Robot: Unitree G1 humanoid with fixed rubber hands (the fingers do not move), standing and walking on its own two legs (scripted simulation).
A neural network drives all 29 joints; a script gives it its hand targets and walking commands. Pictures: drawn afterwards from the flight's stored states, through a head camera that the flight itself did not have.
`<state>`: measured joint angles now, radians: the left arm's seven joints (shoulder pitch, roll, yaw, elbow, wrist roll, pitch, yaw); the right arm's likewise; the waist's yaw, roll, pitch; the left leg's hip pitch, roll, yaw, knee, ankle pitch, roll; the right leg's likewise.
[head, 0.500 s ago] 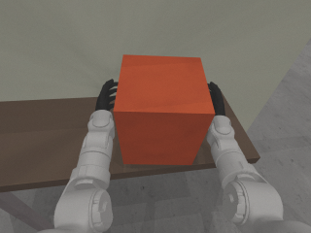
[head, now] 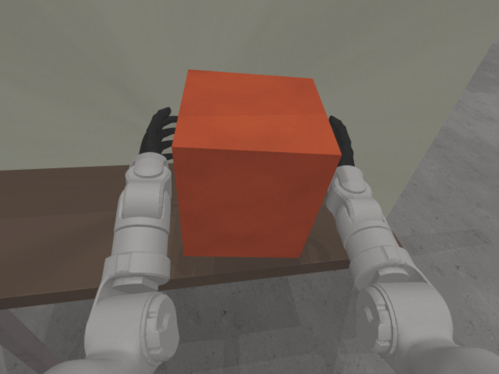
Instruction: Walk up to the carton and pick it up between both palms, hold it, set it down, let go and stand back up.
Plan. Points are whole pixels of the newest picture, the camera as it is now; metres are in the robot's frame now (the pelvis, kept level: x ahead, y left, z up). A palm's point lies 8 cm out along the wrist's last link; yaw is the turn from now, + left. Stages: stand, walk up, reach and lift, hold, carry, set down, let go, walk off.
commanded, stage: reach and lift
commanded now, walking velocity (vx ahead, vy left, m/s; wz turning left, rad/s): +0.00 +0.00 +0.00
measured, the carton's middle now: (247, 169) +0.41 +0.00 +0.13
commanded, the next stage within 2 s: hold in 1.54 s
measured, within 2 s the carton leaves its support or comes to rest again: neither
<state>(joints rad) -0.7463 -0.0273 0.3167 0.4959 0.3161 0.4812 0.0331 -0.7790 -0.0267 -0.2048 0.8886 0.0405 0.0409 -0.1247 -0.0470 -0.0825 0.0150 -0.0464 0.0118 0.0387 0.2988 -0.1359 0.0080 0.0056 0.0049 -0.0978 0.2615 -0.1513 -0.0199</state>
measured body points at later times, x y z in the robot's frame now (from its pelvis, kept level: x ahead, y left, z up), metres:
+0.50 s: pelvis +0.00 +0.00 +0.00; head -0.05 +0.03 +0.44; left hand +0.39 +0.15 +0.20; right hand +0.38 -0.15 +0.19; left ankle +0.03 +0.11 -0.75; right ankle +0.01 -0.10 -0.75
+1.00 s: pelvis +0.00 +0.00 +0.00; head -0.06 +0.03 +0.44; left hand +0.39 +0.15 +0.22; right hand +0.38 -0.15 +0.22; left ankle +0.03 +0.11 -0.75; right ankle +0.01 -0.10 -0.75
